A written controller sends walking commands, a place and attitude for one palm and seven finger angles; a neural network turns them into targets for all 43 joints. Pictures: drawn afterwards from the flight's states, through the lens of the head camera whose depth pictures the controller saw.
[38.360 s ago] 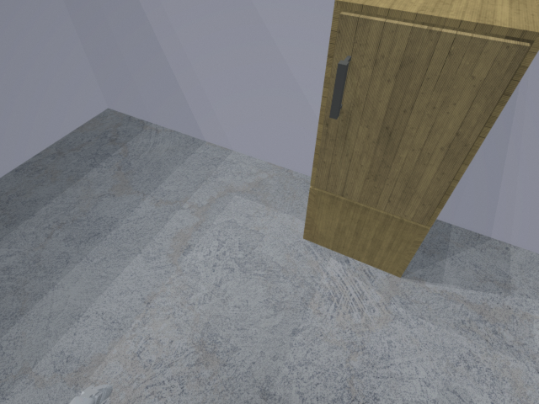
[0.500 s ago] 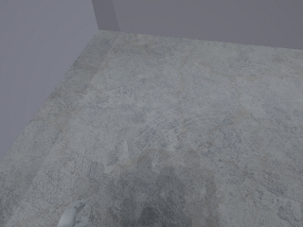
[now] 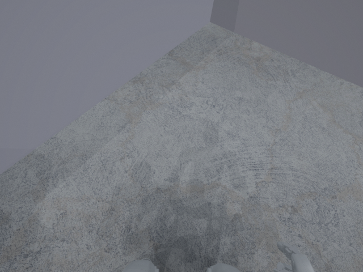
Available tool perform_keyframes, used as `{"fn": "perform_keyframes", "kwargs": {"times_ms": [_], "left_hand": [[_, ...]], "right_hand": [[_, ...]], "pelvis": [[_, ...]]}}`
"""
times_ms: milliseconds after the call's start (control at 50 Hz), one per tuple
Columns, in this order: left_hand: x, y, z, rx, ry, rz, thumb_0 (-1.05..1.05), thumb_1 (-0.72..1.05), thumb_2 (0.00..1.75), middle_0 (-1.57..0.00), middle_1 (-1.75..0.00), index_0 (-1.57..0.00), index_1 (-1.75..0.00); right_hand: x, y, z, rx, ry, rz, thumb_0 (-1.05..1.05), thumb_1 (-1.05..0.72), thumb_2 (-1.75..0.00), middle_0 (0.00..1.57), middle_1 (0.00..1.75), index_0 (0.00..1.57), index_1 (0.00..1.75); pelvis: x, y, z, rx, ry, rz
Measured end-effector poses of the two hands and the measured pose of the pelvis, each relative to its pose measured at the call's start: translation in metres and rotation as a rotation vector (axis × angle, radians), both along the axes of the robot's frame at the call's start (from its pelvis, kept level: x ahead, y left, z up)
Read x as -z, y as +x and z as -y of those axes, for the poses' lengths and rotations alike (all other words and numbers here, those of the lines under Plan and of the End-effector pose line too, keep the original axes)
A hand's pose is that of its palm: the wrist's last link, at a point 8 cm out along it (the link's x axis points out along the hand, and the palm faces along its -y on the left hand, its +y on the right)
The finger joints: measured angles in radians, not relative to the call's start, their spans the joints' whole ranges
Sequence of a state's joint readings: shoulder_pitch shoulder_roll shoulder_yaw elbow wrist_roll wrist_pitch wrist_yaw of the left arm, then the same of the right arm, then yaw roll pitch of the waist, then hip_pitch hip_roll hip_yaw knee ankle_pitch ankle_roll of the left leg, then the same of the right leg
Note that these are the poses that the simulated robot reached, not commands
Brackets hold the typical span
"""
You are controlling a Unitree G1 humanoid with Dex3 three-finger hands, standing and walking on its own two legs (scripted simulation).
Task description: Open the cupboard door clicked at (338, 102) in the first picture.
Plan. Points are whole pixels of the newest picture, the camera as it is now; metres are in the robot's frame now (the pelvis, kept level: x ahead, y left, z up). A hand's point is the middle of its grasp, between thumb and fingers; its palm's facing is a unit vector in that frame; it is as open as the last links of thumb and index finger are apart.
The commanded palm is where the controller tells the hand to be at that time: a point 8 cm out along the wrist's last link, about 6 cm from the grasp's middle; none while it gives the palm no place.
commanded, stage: turn to face it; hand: left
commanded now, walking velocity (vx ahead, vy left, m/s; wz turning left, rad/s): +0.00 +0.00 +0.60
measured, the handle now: out of the picture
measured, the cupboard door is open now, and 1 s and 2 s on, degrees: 44 44 44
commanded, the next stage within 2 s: none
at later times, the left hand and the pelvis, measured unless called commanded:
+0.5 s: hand out of the picture +0.07 +0.15 -0.13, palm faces +0.25 -0.93 -0.28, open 7.4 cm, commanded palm none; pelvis +0.02 -0.07 +0.01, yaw +17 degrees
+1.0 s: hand out of the picture -0.04 +0.17 -0.15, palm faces +0.58 -0.77 -0.27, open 7.4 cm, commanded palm none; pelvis +0.02 -0.06 +0.01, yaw +35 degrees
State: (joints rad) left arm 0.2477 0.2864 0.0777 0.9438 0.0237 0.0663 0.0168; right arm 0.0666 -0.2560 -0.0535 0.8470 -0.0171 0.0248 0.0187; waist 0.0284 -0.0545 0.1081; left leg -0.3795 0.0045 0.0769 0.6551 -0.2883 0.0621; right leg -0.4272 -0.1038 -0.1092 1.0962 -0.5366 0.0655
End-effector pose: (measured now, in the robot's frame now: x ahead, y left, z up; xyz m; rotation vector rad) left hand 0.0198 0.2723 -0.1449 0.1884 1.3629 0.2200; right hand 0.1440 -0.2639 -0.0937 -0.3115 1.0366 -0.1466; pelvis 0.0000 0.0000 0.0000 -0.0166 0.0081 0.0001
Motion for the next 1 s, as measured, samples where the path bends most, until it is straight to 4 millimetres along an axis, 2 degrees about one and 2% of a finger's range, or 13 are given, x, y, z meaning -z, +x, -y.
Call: {"fn": "perform_keyframes", "kwargs": {"times_ms": [100, 200, 320, 400, 500, 600, 680, 780, 820, 900, 1000], "left_hand": [[-0.015, 0.016, -0.003, -0.028, -0.004, 0.08, 0.01, 0.91, 0.9, -0.2, -0.3, -0.19, -0.3], [-0.026, 0.032, 0.007, -0.046, 0.002, 0.143, 0.01, 0.91, 0.9, -0.2, -0.3, -0.19, -0.3], [-0.033, 0.051, 0.033, -0.063, 0.02, 0.194, 0.01, 0.91, 0.9, -0.2, -0.3, -0.19, -0.3], [-0.037, 0.053, 0.055, -0.087, 0.056, 0.239, 0.01, 0.91, 0.9, -0.2, -0.3, -0.2, -0.3], [-0.047, 0.032, 0.08, -0.151, 0.058, 0.208, 0.01, 0.91, 0.9, -0.2, -0.3, -0.2, -0.3], [-0.044, 0.008, 0.098, -0.238, 0.032, 0.186, 0.01, 0.91, 0.9, -0.2, -0.3, -0.2, -0.3], [-0.036, -0.024, 0.101, -0.325, 0.023, 0.158, 0.01, 0.91, 0.9, -0.2, -0.3, -0.2, -0.3], [-0.014, -0.075, 0.092, -0.433, 0.009, 0.096, 0.01, 0.91, 0.9, -0.2, -0.3, -0.2, -0.3], [-0.004, -0.093, 0.085, -0.471, 0.007, 0.065, 0.01, 0.91, 0.9, -0.2, -0.3, -0.2, -0.3], [-0.007, -0.106, 0.075, -0.524, 0.026, 0.05, 0.01, 0.91, 0.9, -0.2, -0.3, -0.2, -0.3], [-0.024, -0.097, 0.069, -0.561, 0.052, 0.129, 0.01, 0.91, 0.9, -0.2, -0.3, -0.19, -0.3]], "right_hand": [[-0.001, -0.01, -0.013, -0.031, 0.012, -0.074, 0.0, -0.91, -0.9, 0.2, 0.3, 0.2, 0.3], [0.006, -0.026, -0.015, -0.035, 0.047, -0.144, 0.0, -0.9, -0.9, 0.2, 0.3, 0.2, 0.3], [0.023, -0.043, 0.005, -0.034, 0.079, -0.226, 0.0, -0.9, -0.9, 0.2, 0.3, 0.2, 0.3], [0.042, -0.042, 0.029, -0.039, 0.096, -0.268, 0.0, -0.9, -0.9, 0.2, 0.3, 0.2, 0.3], [0.039, -0.023, 0.045, -0.089, 0.092, -0.292, 0.01, -0.91, -0.9, 0.2, 0.3, 0.2, 0.29], [0.03, 0.011, 0.043, -0.174, 0.077, -0.283, 0.01, -0.91, -0.9, 0.2, 0.3, 0.2, 0.29], [0.025, 0.049, 0.024, -0.275, 0.058, -0.242, 0.01, -0.91, -0.9, 0.2, 0.3, 0.19, 0.29], [0.02, 0.099, -0.019, -0.408, 0.038, -0.127, 0.01, -0.91, -0.9, 0.2, 0.3, 0.19, 0.29], [0.019, 0.113, -0.035, -0.452, 0.033, -0.068, 0.0, -0.91, -0.9, 0.2, 0.3, 0.2, 0.29], [0.008, 0.119, -0.051, -0.512, 0.019, -0.039, 0.0, -0.91, -0.9, 0.2, 0.3, 0.2, 0.29], [0.005, 0.113, -0.052, -0.557, 0.004, -0.094, 0.0, -0.91, -0.9, 0.2, 0.3, 0.2, 0.3]], "pelvis": [[-0.012, 0.001, 0.0, -0.054, -0.018, -0.012], [-0.017, 0.004, 0.009, -0.103, -0.022, -0.024], [-0.014, 0.008, 0.033, -0.172, -0.011, -0.036], [-0.005, 0.011, 0.055, -0.217, 0.017, -0.041], [-0.014, 0.017, 0.067, -0.292, 0.038, -0.022], [-0.02, 0.024, 0.075, -0.364, 0.064, -0.014], [-0.017, 0.025, 0.074, -0.419, 0.064, -0.008], [-0.004, 0.023, 0.062, -0.484, 0.046, -0.003], [0.003, 0.02, 0.057, -0.509, 0.04, -0.004], [-0.002, 0.017, 0.057, -0.549, 0.022, 0.001], [-0.012, 0.02, 0.061, -0.606, -0.003, 0.0]]}}
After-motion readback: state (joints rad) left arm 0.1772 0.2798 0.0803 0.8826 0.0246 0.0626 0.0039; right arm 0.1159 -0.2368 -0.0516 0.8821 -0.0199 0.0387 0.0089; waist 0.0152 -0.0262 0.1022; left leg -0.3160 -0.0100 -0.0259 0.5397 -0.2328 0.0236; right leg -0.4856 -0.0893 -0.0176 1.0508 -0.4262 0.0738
